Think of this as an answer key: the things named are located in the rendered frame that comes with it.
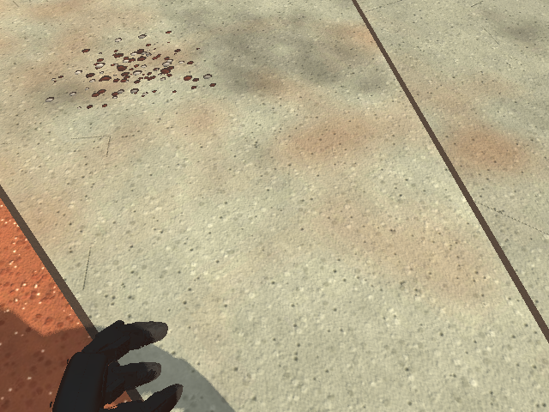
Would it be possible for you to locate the left robot hand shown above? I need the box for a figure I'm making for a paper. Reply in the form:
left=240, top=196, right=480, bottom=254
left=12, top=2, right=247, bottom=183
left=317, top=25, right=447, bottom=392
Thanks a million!
left=50, top=320, right=183, bottom=412

